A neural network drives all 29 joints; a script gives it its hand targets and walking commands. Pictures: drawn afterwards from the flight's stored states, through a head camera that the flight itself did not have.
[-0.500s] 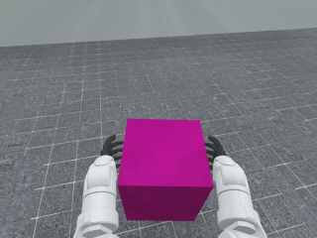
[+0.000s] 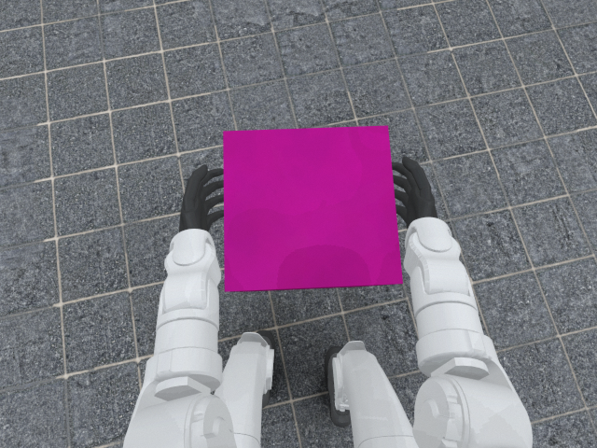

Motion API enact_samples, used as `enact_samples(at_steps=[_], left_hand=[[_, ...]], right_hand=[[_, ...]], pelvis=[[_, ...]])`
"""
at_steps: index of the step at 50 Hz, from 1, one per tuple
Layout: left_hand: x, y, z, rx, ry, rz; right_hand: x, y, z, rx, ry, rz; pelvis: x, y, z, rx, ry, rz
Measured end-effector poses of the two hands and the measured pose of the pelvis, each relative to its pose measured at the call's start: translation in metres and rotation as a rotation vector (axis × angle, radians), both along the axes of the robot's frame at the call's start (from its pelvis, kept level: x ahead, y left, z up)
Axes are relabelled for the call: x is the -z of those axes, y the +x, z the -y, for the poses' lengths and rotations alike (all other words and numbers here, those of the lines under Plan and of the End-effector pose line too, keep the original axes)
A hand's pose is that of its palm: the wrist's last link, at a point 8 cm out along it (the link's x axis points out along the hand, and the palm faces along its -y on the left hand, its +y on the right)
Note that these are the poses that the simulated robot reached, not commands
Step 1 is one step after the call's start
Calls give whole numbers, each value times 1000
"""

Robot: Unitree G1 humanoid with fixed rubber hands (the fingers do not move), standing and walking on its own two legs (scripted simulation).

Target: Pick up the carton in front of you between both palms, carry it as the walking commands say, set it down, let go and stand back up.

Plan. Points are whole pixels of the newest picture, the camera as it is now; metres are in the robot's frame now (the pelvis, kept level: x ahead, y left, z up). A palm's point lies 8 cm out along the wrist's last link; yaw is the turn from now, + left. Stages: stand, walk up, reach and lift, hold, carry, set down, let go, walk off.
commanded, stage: set down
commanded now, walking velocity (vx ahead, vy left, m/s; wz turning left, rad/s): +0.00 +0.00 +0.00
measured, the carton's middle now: (305, 223) +0.41 +0.01 -0.16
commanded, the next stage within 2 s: none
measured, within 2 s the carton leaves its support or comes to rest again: rests again in 1.96 s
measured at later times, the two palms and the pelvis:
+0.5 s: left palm (211, 217) +0.44 +0.17 -0.21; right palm (382, 204) +0.47 -0.13 -0.21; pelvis +0.00 -0.01 -0.12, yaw +0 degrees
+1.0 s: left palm (224, 223) +0.47 +0.18 -0.37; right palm (359, 203) +0.52 -0.11 -0.37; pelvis -0.04 +0.00 -0.24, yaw -1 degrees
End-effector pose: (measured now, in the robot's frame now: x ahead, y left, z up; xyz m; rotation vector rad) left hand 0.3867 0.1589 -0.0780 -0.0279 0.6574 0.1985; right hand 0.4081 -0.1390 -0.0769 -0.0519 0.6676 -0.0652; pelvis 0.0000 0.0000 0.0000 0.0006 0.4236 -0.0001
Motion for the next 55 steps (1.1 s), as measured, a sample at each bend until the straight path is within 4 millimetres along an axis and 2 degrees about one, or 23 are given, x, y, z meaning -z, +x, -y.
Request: enact_samples(at_steps=[6,16,35,45,55], left_hand=[[28,19,-1,-33,-23,36],[71,36,-7,-51,-23,-9],[198,61,-16,-75,-24,-12],[257,73,-20,-92,-18,-36],[325,87,-23,-103,-4,-51]], right_hand=[[30,21,-1,22,47,31],[74,45,-7,5,50,-15],[198,79,-18,-43,18,-15],[256,99,-23,-78,-1,-37],[324,119,-26,-117,-17,-49]], pelvis=[[33,8,7,1,4,-152],[73,11,11,0,3,-277],[178,-23,2,13,-2,-374],[221,-35,1,14,1,-376],[259,-37,3,17,12,-362]])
